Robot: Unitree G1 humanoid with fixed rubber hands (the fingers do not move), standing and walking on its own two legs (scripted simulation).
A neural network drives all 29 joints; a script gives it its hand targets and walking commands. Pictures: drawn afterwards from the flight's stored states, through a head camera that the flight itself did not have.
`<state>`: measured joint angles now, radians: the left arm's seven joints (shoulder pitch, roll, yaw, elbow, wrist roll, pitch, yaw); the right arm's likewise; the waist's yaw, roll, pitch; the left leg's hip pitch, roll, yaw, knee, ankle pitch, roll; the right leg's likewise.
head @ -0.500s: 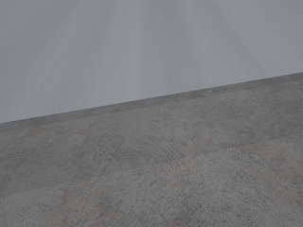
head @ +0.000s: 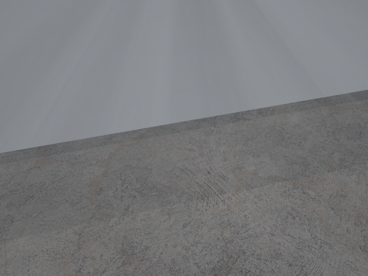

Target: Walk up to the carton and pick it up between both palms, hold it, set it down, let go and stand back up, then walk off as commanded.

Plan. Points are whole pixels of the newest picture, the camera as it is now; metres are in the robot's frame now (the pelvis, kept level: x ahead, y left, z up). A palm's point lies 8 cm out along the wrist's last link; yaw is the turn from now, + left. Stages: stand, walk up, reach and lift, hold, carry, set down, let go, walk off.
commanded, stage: stand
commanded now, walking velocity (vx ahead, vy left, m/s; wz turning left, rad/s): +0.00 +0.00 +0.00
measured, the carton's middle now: out of the picture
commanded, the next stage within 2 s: walk up in 1.00 s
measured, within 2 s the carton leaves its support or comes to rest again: neither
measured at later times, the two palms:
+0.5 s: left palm out of the picture +0.09 +0.29 -0.10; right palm out of the picture +0.09 -0.28 -0.11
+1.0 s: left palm out of the picture +0.08 +0.29 -0.10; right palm out of the picture +0.09 -0.28 -0.11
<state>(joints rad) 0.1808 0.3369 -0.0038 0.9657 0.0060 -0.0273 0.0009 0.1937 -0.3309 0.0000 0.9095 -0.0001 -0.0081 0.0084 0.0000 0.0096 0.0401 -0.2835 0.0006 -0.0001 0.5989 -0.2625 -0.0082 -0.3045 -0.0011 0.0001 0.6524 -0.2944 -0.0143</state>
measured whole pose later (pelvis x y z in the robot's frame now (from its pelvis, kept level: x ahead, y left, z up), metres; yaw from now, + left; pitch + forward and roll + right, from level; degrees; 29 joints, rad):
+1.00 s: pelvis +0.00 +0.00 +0.01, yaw +0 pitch -3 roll +1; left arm 0.18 0.34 -0.01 0.99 0.01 -0.02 0.00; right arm 0.19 -0.33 0.00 0.93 0.00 -0.01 0.01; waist 0.00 0.01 0.03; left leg -0.25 0.00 0.00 0.54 -0.24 -0.01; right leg -0.27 0.00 0.00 0.59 -0.27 -0.01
